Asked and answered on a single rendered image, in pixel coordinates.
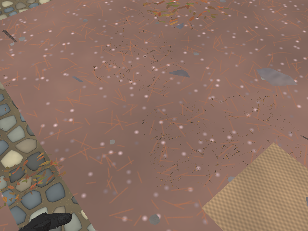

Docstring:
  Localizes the left robot hand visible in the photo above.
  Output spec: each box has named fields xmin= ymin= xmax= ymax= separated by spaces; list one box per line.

xmin=18 ymin=213 xmax=72 ymax=231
